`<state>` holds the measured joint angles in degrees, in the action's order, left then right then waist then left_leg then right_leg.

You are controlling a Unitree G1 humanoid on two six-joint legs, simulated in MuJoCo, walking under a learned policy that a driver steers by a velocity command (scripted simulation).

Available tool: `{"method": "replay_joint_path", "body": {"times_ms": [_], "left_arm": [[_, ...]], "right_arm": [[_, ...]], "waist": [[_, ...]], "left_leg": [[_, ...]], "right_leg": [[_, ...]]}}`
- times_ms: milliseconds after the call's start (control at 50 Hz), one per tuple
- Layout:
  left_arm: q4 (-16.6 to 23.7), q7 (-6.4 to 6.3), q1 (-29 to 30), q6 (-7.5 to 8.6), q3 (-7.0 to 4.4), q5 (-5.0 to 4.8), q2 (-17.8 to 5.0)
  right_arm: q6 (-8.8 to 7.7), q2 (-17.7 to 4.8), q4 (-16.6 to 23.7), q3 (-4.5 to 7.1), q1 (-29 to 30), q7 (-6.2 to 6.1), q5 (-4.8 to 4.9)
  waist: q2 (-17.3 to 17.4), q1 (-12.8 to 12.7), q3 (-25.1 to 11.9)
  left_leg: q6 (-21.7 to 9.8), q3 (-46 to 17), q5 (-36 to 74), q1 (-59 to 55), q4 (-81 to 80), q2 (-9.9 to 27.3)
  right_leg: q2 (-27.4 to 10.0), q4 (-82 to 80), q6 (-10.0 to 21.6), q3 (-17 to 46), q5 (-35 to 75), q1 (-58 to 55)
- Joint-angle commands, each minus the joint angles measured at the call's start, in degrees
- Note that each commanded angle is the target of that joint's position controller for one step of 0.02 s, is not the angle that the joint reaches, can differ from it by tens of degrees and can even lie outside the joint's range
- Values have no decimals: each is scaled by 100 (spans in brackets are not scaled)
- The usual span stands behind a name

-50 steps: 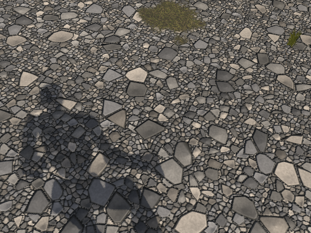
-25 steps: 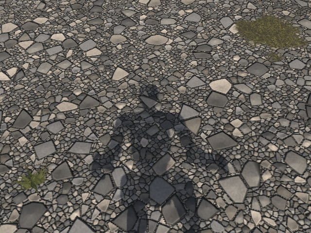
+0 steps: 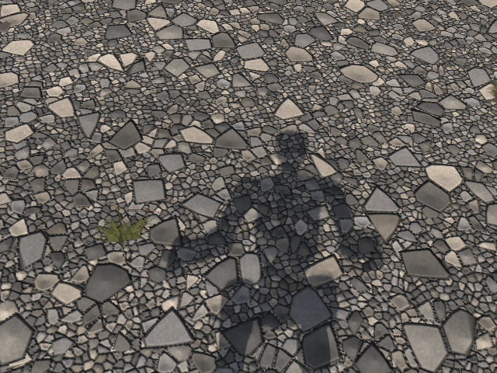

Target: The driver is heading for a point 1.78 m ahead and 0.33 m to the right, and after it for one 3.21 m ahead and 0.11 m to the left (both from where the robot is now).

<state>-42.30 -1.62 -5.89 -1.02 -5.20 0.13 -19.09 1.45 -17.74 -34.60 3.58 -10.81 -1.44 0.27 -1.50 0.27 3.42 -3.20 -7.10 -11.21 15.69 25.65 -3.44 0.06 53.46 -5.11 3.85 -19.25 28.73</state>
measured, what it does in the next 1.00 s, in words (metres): walks ahead: right foot, then left foot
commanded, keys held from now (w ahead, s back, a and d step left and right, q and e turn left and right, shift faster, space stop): no key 0.14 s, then w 0.48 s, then w+e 0.38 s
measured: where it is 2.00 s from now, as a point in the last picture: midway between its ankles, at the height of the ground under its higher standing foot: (268, 237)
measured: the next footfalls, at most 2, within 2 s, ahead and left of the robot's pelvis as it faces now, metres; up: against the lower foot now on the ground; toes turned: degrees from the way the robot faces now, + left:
right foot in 0.20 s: +0.06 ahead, -0.15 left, +0.00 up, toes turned +7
left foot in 0.56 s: +0.17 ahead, +0.14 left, +0.00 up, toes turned +6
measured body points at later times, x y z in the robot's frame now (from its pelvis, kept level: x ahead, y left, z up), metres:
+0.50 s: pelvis +0.07 +0.00 +0.00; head +0.09 +0.00 +0.45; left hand +0.07 +0.29 -0.12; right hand +0.28 -0.24 -0.09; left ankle +0.11 +0.13 -0.72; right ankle +0.02 -0.15 -0.74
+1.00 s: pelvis +0.30 +0.04 -0.02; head +0.34 +0.04 +0.43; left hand +0.54 +0.25 -0.10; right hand +0.29 -0.25 -0.14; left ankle +0.13 +0.13 -0.74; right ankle +0.49 -0.08 -0.72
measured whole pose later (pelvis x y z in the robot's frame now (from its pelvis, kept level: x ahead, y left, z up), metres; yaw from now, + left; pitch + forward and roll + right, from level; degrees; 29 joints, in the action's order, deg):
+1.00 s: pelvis +0.30 +0.04 -0.02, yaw -4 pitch +2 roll +1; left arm -37.1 4.0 -4.3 3.3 -1.7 -1.2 -15.2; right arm -4.2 -16.2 -47.1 2.8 -22.1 -0.6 0.3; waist -1.8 4.9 2.2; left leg -0.9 9.3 -22.3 -8.7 11.2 -1.9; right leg -1.7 34.3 3.0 -1.6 1.3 37.3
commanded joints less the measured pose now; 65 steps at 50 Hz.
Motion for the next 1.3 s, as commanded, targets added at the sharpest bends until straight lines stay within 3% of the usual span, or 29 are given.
{"method": "replay_joint_path", "body": {"times_ms": [20, 140, 180, 200, 220, 240, 260, 280, 320, 420, 480, 540, 560, 580, 600, 620, 700, 820, 940, 1000, 1040, 1060, 1080, 1100, 1120, 1140, 1160, 1220, 1300], "left_arm": [[394, 29, 134, 101, -66, -19, -397], [442, 155, -14, 199, -23, -63, -360], [344, 211, -374, 267, 41, 0, -193], [339, 197, -528, 286, 29, 98, -386], [303, 167, -665, 278, -50, 131, -839], [188, 185, -988, 305, -129, 125, -1035], [199, 156, -958, 360, -100, 98, -921], [164, 95, -855, 386, -63, 22, -806], [143, 17, -891, 410, -4, -93, -630], [122, 22, -1160, 401, -19, -106, -664], [90, 109, -1353, 382, -62, -171, -851], [74, 165, -1322, 361, 13, -179, -699], [77, 186, -1286, 393, 104, -116, -458], [307, 212, -1143, 460, 275, -13, 62], [582, 144, -1076, 574, 237, -146, -80], [534, 138, -1042, 628, 96, -249, -574], [342, 267, -891, 577, 94, -183, -365], [523, 308, -397, 461, 178, -141, -54], [978, 544, 684, 535, 297, -142, 112], [1104, 625, 546, 521, 191, -135, -133], [917, 577, -545, 451, -23, -151, -536], [742, 478, -1463, 404, -183, -165, -825], [692, 372, -1847, 364, -297, -130, -1415], [814, 371, -1880, 415, -235, -159, -1255], [786, 359, -1756, 437, -151, -103, -912], [781, 343, -1408, 460, -112, -114, -787], [841, 336, -1025, 473, -70, -114, -679], [950, 291, -566, 501, -16, -31, -497], [745, 169, -793, 500, -62, -82, -683]], "right_arm": [[-41, -1013, 392, 292, 152, -35, -22], [25, -863, 298, 181, 296, 52, -19], [20, -586, 241, 55, 343, 46, 16], [-13, -346, 153, -27, 114, 51, -59], [-65, -217, 154, -60, -207, 61, -104], [-144, -580, 329, 29, 246, 27, -31], [-196, -927, 344, 159, 528, 1, 70], [-225, -915, 265, 198, 447, 13, 72], [-277, -697, 156, 167, 326, 88, 7], [-530, -65, 191, -43, 765, 240, 46], [-568, -248, 175, -5, 704, 297, 111], [-560, -458, -144, 111, -153, 273, 152], [-558, -630, -275, 196, -742, 215, 179], [-556, -1119, -336, 302, -1454, 137, 54], [-583, -1526, -424, 402, -1796, 216, -5], [-642, -1043, -407, 245, -1461, 263, 9], [-700, -458, -364, 65, -717, 235, -75], [-786, -526, -578, 100, -710, 161, -84], [-690, -741, -953, 139, -1115, 81, 13], [-540, -968, -968, 201, -1054, 11, 20], [-420, -1111, -910, 236, -989, -63, -2], [-424, -1085, -823, 209, -907, -98, 3], [-537, -338, -561, -21, -1520, -19, -199], [-770, -371, -487, -115, -1516, 104, -130], [-905, -830, -304, 25, -722, 185, 126], [-979, -788, -139, -15, -380, 195, 187], [-996, -706, -153, -21, -287, 150, 72], [-810, -686, -213, 22, -584, 107, -111], [-695, -404, -44, -77, -40, 60, -176]], "waist": [[1021, 79, -761], [1017, 73, -783], [829, -194, -916], [337, -130, -947], [-703, 139, -872], [-1276, -230, -467], [-995, -347, 38], [-880, -220, 175], [-768, -215, 122], [-798, -454, -101], [-812, -425, -87], [-541, 77, -237], [-363, 398, -487], [884, 663, -988], [1879, 655, -1145], [1293, 533, -630], [792, 150, -6], [533, 168, 124], [364, 479, 382], [620, 193, -54], [775, -436, -814], [536, -963, -1255], [-919, -539, -1983], [-906, -562, -2988], [-384, -804, -2277], [-19, -602, -1412], [385, -310, -888], [43, 150, -544], [-48, 16, -310]], "left_leg": [[-993, -1492, 1036, -796, -510, 1359], [-947, -1841, 1650, -579, -124, 1309], [-600, -1700, 65, -148, -111, 941], [-267, -1351, -1050, 350, 312, 586], [73, -329, -2034, 1099, 1306, -238], [278, 72, -2380, 1749, 2150, -252], [349, -64, -2162, 2180, 2967, 40], [379, -58, -1848, 2404, 3271, 156], [460, 130, -1230, 2653, 3269, 398], [503, 805, -505, 1400, 1576, 391], [414, 922, -420, 667, 835, 335], [185, 992, 58, -840, 123, 214], [38, 686, -54, -1678, 13, 429], [-450, -1175, -954, -2775, -526, 1735], [-1214, -3351, -2303, -2871, -1309, 2562], [-1244, -3199, -2705, -2538, -1415, 2520], [-781, -999, -482, -1535, -1660, 1733], [-673, 569, 1378, -1199, -1894, 1503], [-497, 1237, 2075, -1693, -1800, 1710], [-325, 1480, 4752, -2349, -840, 1802], [-181, 1614, 6078, -2261, 810, 1721], [1, 1674, 5337, -1236, 2223, 1532], [332, 1556, 368, 1222, 4487, 694], [408, 272, -2325, 2389, 5717, -81], [318, -118, -1813, 2924, 5772, 299], [247, -4, -1268, 2961, 5278, 546], [278, 82, -994, 2733, 4751, 756], [516, 158, -632, 1926, 4074, 991], [833, 391, 301, 1848, 2785, 901]], "right_leg": [[-15, -607, -26, 75, -16, 50], [14, -1768, 174, -75, -80, -891], [-15, -3136, 373, -186, 991, -1964], [-612, -3263, 590, 374, 1038, -2533], [-1345, -3465, 1190, 1413, 217, -2779], [-2040, -4226, 2007, 2762, -1368, -2327], [-2124, -4486, 2131, 3034, -2188, -2143], [-1953, -4488, 1953, 2783, -2150, -2179], [-1620, -4470, 1683, 2141, -1559, -2587], [-1063, -4430, 1522, 822, 12, -2147], [-1276, -4314, 1627, 873, -36, -1813], [-1217, -3732, 1398, 739, 72, -1166], [-961, -2937, 1173, 425, 358, -789], [-343, -853, 728, -260, -96, 285], [107, 659, 594, -189, -1224, 1399], [-262, 1343, 675, 142, -1002, 1860], [-762, 1069, 727, 127, 568, 1607], [-450, -324, 429, 146, 1906, 1446], [-298, -1855, 712, -467, 2428, 1092], [99, -1949, 1042, -866, 1632, 607], [488, -1967, 1341, -1032, 1263, -835], [387, -2237, 1587, -616, 1505, -2455], [-1138, -2083, 2420, 1931, 1421, -4883], [-1987, -3133, 3204, 4611, 281, -5721], [-1758, -3521, 2766, 3934, 8, -5214], [-1529, -3653, 2521, 3142, 266, -4230], [-1276, -3733, 2364, 2582, 905, -3281], [-870, -4074, 2343, 1837, 2064, -1886], [-534, -4102, 2189, 1170, 2445, -1126]]}}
